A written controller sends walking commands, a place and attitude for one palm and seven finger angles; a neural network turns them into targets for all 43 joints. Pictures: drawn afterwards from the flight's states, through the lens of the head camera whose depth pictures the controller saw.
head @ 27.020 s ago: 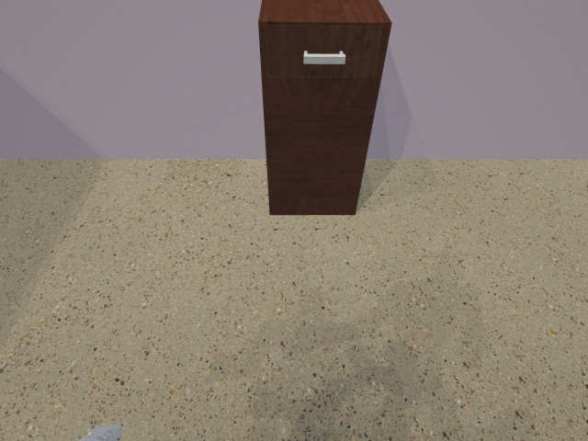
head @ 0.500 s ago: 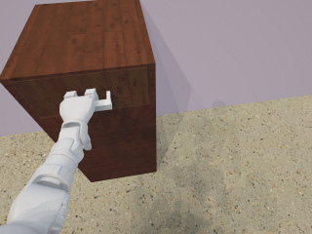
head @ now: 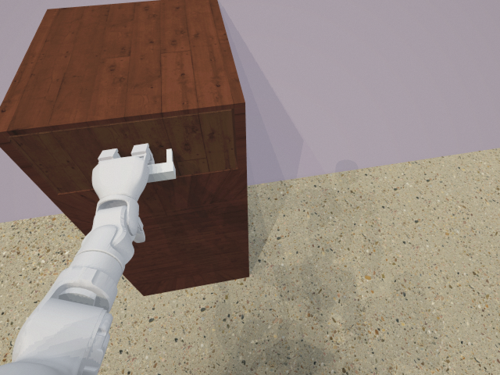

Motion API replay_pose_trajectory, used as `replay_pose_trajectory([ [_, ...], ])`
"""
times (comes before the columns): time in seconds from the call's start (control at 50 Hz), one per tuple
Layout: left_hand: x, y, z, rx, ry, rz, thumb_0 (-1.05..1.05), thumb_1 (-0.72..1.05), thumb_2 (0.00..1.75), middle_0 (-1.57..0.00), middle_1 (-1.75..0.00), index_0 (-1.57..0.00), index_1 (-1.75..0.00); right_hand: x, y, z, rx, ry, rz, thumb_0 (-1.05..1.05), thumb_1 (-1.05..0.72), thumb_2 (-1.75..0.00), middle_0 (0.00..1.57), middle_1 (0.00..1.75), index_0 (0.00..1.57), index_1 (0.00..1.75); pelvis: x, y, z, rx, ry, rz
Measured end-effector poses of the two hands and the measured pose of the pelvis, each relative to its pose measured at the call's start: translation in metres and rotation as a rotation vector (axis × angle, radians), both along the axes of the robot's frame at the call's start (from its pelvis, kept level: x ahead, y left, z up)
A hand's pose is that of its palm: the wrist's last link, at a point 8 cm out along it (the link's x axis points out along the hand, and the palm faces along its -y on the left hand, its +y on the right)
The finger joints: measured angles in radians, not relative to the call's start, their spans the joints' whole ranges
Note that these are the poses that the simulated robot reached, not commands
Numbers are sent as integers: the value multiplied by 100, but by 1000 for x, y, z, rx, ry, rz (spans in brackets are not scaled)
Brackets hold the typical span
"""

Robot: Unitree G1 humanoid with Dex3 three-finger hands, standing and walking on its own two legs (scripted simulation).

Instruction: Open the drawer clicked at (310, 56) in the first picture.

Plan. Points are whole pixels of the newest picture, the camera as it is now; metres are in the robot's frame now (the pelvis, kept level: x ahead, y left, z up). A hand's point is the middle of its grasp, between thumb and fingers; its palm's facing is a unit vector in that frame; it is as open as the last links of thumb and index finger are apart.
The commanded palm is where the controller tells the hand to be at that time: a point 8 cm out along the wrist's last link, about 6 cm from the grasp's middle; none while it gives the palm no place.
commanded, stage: close the thumb around the handle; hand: left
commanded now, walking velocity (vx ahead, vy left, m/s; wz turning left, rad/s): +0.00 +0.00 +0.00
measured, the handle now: (138, 166) +0.48 +0.21 +0.04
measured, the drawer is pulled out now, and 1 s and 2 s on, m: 0.00 0.00 0.05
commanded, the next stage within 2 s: pull the drawer open in 0.76 s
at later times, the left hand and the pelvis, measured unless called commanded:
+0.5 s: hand (133, 193) +0.43 +0.21 +0.02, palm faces -0.02 -0.04 -1.00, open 8.6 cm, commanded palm +0.41 +0.21 +0.07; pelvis +0.00 +0.00 +0.00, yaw +0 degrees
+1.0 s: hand (133, 195) +0.43 +0.21 +0.01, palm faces -0.03 -0.03 -1.00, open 5.4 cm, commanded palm +0.40 +0.21 +0.07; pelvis +0.00 +0.00 +0.00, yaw +0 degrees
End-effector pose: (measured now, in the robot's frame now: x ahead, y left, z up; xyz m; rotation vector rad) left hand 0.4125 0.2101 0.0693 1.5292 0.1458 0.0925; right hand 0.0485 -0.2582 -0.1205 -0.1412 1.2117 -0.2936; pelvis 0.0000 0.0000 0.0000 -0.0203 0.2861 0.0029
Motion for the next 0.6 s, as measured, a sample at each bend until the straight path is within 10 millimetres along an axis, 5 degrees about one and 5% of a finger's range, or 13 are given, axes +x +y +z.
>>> replay_pose_trajectory([
  [0.24,0,0,-1,-1,-25,0,0,-35,36,-34,-121,-33,-122,5,1,0,-5,1,15,1,-90,-90,20,30,20,30,0,4,-1,-2,5,3],
  [0.6,1,0,1,7,-10,4,0,53,75,-38,-129,-39,-131,2,3,0,0,5,12,1,-90,-90,20,30,20,30,0,4,0,-1,-3,2],
])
